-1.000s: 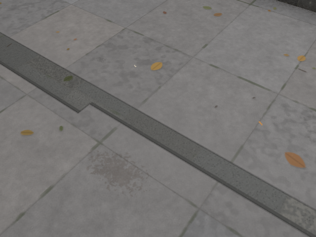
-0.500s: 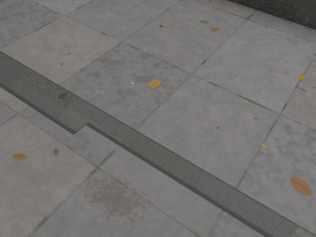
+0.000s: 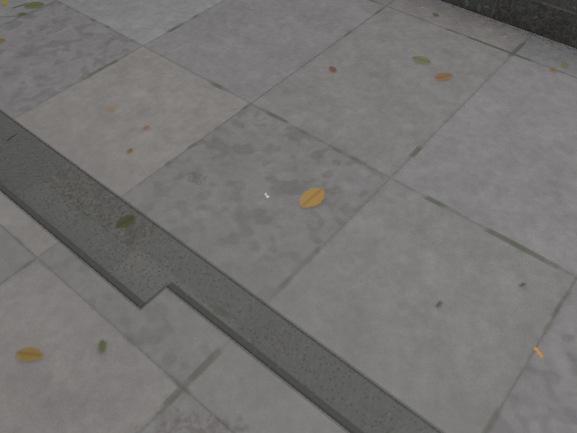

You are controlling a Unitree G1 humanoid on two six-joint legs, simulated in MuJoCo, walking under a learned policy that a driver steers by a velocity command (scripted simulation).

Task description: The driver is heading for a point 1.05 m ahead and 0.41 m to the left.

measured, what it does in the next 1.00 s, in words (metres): walks ahead: left foot, then right foot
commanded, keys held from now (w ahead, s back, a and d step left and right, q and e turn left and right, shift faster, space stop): w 0.56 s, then w+q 0.44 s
